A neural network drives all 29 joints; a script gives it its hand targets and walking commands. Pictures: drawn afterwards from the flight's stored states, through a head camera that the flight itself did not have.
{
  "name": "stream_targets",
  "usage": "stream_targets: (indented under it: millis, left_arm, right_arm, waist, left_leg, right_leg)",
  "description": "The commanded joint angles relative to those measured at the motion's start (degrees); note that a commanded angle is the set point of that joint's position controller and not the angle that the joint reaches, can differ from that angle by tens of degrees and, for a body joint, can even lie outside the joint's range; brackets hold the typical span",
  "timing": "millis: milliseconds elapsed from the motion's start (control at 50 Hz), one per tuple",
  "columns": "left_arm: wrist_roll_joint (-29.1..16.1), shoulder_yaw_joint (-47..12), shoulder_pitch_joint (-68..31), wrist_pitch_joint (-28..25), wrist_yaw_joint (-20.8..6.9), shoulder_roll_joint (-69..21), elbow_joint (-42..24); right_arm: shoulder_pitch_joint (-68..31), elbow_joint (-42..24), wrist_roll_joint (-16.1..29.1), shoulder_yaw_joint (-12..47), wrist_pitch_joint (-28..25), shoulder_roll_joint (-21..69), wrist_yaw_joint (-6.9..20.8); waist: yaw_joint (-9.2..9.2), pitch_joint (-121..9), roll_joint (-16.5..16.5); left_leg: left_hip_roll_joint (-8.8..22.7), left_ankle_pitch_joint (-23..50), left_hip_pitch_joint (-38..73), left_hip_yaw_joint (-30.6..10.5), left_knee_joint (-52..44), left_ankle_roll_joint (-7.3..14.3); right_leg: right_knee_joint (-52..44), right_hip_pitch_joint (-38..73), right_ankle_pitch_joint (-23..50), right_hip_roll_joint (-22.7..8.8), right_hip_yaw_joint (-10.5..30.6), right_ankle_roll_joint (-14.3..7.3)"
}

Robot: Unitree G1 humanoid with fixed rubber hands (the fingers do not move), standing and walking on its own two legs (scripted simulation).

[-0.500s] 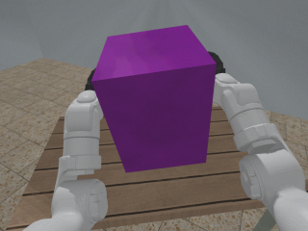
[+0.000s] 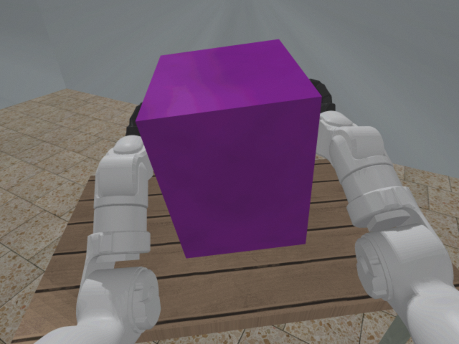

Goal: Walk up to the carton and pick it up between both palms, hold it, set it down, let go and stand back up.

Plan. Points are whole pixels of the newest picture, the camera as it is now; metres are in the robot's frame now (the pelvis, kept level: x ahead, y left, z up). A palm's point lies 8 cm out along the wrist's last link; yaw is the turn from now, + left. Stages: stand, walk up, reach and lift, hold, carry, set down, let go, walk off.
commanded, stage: hold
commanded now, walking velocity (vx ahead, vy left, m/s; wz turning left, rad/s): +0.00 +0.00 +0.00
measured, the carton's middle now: (232, 148) +0.37 +0.00 +0.23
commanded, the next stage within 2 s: none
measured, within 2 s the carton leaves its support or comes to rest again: neither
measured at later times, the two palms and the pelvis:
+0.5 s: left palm (139, 146) +0.36 +0.16 +0.25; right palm (321, 124) +0.37 -0.14 +0.28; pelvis +0.00 +0.00 +0.00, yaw +0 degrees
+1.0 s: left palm (140, 147) +0.35 +0.16 +0.25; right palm (322, 125) +0.37 -0.15 +0.28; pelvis +0.00 +0.00 +0.00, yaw +0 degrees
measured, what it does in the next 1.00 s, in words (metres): stands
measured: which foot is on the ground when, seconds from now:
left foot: down 0.00-1.00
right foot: down 0.00-1.00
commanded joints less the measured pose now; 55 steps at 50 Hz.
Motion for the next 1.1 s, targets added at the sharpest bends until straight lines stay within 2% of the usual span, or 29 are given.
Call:
stream_targets:
  millis: [0,40,80,120,140,240,260,280,320,340,360,380,420,440,480,540,560,600,620,700,800,840,860,880,900,920,1000,1040,1080]
  left_arm:
    - [-8.57,-22.59,-53.61,-6.89,-8.56,-31.92,-8.35]
    - [-9.64,-24.05,-55.36,-7.70,-8.23,-33.69,-12.18]
    - [-8.91,-22.62,-54.71,-7.41,-8.30,-33.31,-9.08]
    - [-9.16,-23.02,-55.78,-7.69,-8.11,-32.73,-10.48]
    - [-9.53,-23.90,-55.85,-7.56,-8.11,-33.51,-11.55]
    - [-9.88,-24.81,-57.15,-8.05,-7.56,-34.21,-11.37]
    - [-10.01,-25.08,-56.92,-7.96,-7.47,-34.22,-10.62]
    - [-10.08,-24.73,-56.55,-8.21,-7.43,-34.44,-11.36]
    - [-11.58,-25.47,-57.71,-8.56,-6.98,-34.44,-13.47]
    - [-10.67,-24.92,-56.74,-8.22,-7.20,-34.19,-11.42]
    - [-9.82,-24.39,-55.58,-7.94,-7.45,-33.98,-10.09]
    - [-10.40,-25.31,-55.31,-8.14,-7.39,-34.16,-12.70]
    - [-10.45,-24.89,-55.24,-7.92,-7.35,-34.20,-12.16]
    - [-10.86,-25.22,-55.78,-7.94,-7.29,-33.79,-12.95]
    - [-9.60,-24.24,-53.94,-6.97,-7.89,-33.95,-9.56]
    - [-9.54,-23.69,-55.07,-7.15,-8.08,-33.26,-10.76]
    - [-10.05,-24.29,-54.86,-7.37,-7.99,-33.78,-10.72]
    - [-10.32,-25.24,-55.44,-7.51,-7.62,-34.80,-11.77]
    - [-10.82,-25.68,-56.34,-7.85,-7.53,-34.79,-13.08]
    - [-10.81,-25.66,-55.23,-7.56,-7.13,-34.25,-14.47]
    - [-8.86,-22.94,-54.09,-6.99,-7.85,-32.14,-10.92]
    - [-9.77,-24.04,-54.49,-7.21,-7.92,-33.38,-12.07]
    - [-9.62,-23.90,-54.88,-7.25,-7.96,-33.03,-11.76]
    - [-10.16,-24.90,-54.96,-7.40,-7.95,-33.59,-13.36]
    - [-10.13,-24.61,-55.36,-7.44,-7.88,-33.46,-13.17]
    - [-10.04,-24.51,-54.82,-7.26,-7.98,-33.29,-12.38]
    - [-9.61,-23.83,-54.79,-7.21,-7.88,-33.19,-11.14]
    - [-10.27,-24.76,-56.17,-7.48,-8.06,-33.36,-10.66]
    - [-10.33,-25.14,-55.70,-7.31,-7.92,-34.15,-10.29]
  right_arm:
    - [-41.07,-14.98,8.97,12.90,-0.12,38.79,8.92]
    - [-44.24,-19.79,10.34,15.37,-1.32,41.27,8.91]
    - [-43.89,-18.17,10.03,14.25,-1.13,40.66,8.97]
    - [-43.27,-16.53,10.02,13.94,-0.90,40.72,9.07]
    - [-42.90,-17.04,9.93,13.80,-1.20,40.04,9.02]
    - [-45.33,-18.81,10.47,14.14,-1.81,41.20,9.41]
    - [-44.21,-17.59,9.92,13.33,-1.60,40.40,9.36]
    - [-44.78,-18.56,10.06,14.36,-1.75,41.13,9.51]
    - [-45.14,-21.35,11.04,15.46,-2.01,42.14,9.16]
    - [-43.83,-18.41,10.83,14.31,-1.53,40.65,8.91]
    - [-43.59,-18.01,10.37,14.11,-1.40,40.63,9.02]
    - [-43.66,-20.63,11.38,15.33,-1.73,41.51,8.77]
    - [-43.52,-20.39,11.01,14.96,-1.40,41.13,8.67]
    - [-42.97,-20.60,10.93,14.56,-1.32,41.21,8.69]
    - [-42.45,-18.59,10.13,13.79,-1.04,39.47,8.53]
    - [-43.17,-17.50,10.09,13.51,-0.59,39.66,8.81]
    - [-43.70,-18.74,10.52,14.39,-1.11,40.64,8.93]
    - [-43.34,-19.00,10.62,14.14,-1.09,40.47,8.83]
    - [-44.32,-21.23,11.14,15.16,-1.32,41.21,8.90]
    - [-42.90,-21.23,11.59,15.24,-0.93,40.43,8.62]
    - [-41.99,-17.78,10.55,14.39,-0.28,40.24,8.85]
    - [-42.28,-18.69,11.33,15.04,-0.56,40.71,8.77]
    - [-43.18,-19.50,11.07,15.29,-0.59,40.89,8.78]
    - [-44.40,-22.63,11.63,15.86,-1.22,41.62,8.51]
    - [-43.57,-21.35,11.79,16.03,-0.62,42.00,8.37]
    - [-43.08,-20.76,11.20,15.29,-0.64,41.04,8.19]
    - [-43.76,-20.41,10.96,15.24,-0.61,41.26,8.29]
    - [-43.97,-19.17,10.23,14.33,-0.77,40.84,8.66]
    - [-43.14,-17.92,10.14,13.33,-0.67,39.97,8.78]
  waist:
    - [-0.61,-14.78,1.46]
    - [0.47,-19.94,1.29]
    - [0.34,-17.86,1.65]
    - [0.48,-17.95,1.44]
    - [-0.32,-18.67,2.30]
    - [0.36,-20.20,2.46]
    - [-0.43,-19.41,2.85]
    - [0.66,-20.06,2.28]
    - [-0.41,-23.06,1.36]
    - [-0.90,-19.96,2.25]
    - [-0.62,-19.85,1.71]
    - [0.03,-21.62,2.38]
    - [-0.13,-21.03,2.18]
    - [-1.00,-21.46,1.56]
    - [-0.99,-17.53,2.28]
    - [-0.58,-17.54,2.32]
    - [-0.17,-18.56,1.65]
    - [-0.74,-20.45,3.29]
    - [-0.50,-21.90,2.24]
    - [-0.60,-21.69,2.53]
    - [0.32,-17.39,1.24]
    - [0.07,-19.55,2.28]
    - [0.07,-19.15,0.31]
    - [0.40,-22.38,0.80]
    - [0.07,-21.72,1.56]
    - [-0.45,-18.85,1.32]
    - [0.26,-18.50,0.77]
    - [-0.67,-18.46,0.76]
    - [-1.19,-17.30,3.36]
  left_leg:
    - [-3.70,10.42,16.22,2.67,-0.51,-1.00]
    - [-3.87,13.37,17.27,2.37,0.52,-1.02]
    - [-4.02,12.56,16.72,2.54,0.24,-1.08]
    - [-3.58,12.88,17.28,2.49,0.43,-1.09]
    - [-3.82,13.29,17.29,2.59,0.62,-1.36]
    - [-3.54,12.88,17.17,2.32,0.65,-1.32]
    - [-3.55,12.35,17.26,2.40,0.47,-1.49]
    - [-3.58,13.12,17.29,2.17,0.46,-1.25]
    - [-3.89,15.68,17.96,1.96,1.83,-1.40]
    - [-3.96,14.62,17.88,2.03,1.45,-1.46]
    - [-3.85,14.30,17.76,2.02,1.25,-1.36]
    - [-3.73,16.21,18.54,2.01,1.75,-1.34]
    - [-3.92,14.72,17.82,2.24,1.12,-1.13]
    - [-3.81,15.02,18.04,2.30,1.28,-1.27]
    - [-3.99,12.73,16.88,2.50,0.47,-1.31]
    - [-3.70,11.55,16.33,2.47,0.13,-1.20]
    - [-3.59,11.84,16.49,2.28,0.30,-1.01]
    - [-3.85,13.91,17.42,2.28,0.92,-1.57]
    - [-3.95,15.27,18.05,2.10,1.35,-1.73]
    - [-3.91,17.49,18.70,2.03,1.85,-1.91]
    - [-3.80,12.55,16.86,2.57,0.36,-0.97]
    - [-3.84,14.06,17.25,2.34,0.72,-1.30]
    - [-3.98,15.20,17.74,2.27,1.01,-1.18]
    - [-3.82,17.29,18.67,2.17,1.91,-1.26]
    - [-4.03,17.28,18.32,2.12,1.85,-1.32]
    - [-4.17,15.86,17.90,2.37,1.25,-1.19]
    - [-3.94,13.29,16.79,2.29,0.77,-0.75]
    - [-3.80,11.47,16.44,2.25,0.51,-0.85]
    - [-3.70,10.75,16.16,2.29,0.30,-1.37]
  right_leg:
    - [-4.24,-7.61,8.99,3.90,-1.21,3.92]
    - [-3.52,-6.48,11.30,4.26,-1.09,3.84]
    - [-3.56,-6.96,11.22,4.11,-1.36,4.21]
    - [-3.47,-7.39,10.89,4.07,-1.22,3.94]
    - [-3.56,-7.20,11.08,4.19,-1.16,3.83]
    - [-3.44,-7.69,10.05,4.21,-1.57,3.79]
    - [-3.70,-8.20,9.51,4.28,-1.63,3.62]
    - [-3.60,-7.22,10.50,4.19,-1.37,3.63]
    - [-2.53,-6.29,14.31,4.18,-1.31,4.03]
    - [-2.99,-6.89,13.21,4.05,-1.41,4.00]
    - [-3.16,-6.69,12.30,4.24,-1.39,3.88]
    - [-2.82,-6.06,14.48,4.18,-1.02,4.13]
    - [-3.00,-6.78,13.54,4.23,-1.37,4.14]
    - [-2.95,-6.59,14.29,4.15,-1.44,4.28]
    - [-3.59,-7.26,11.69,4.16,-1.43,3.88]
    - [-3.79,-7.88,9.91,4.14,-1.26,3.71]
    - [-3.53,-7.30,10.31,4.05,-1.16,3.65]
    - [-3.29,-6.83,12.23,4.20,-1.18,3.70]
    - [-3.08,-6.57,13.43,4.48,-1.42,3.98]
    - [-2.63,-6.41,15.40,4.68,-1.57,4.18]
    - [-3.62,-7.28,11.13,4.08,-1.07,3.92]
    - [-3.37,-5.97,12.91,4.07,-1.24,4.03]
    - [-3.41,-6.11,13.69,4.45,-1.09,4.23]
    - [-2.91,-5.29,15.79,4.41,-1.16,4.30]
    - [-2.73,-5.27,16.83,4.20,-1.20,4.50]
    - [-3.24,-6.28,15.76,4.00,-1.12,4.60]
    - [-3.47,-7.53,12.44,4.00,-0.97,4.40]
    - [-3.75,-7.94,10.21,3.92,-0.93,3.99]
    - [-3.75,-8.44,9.47,3.98,-1.15,3.65]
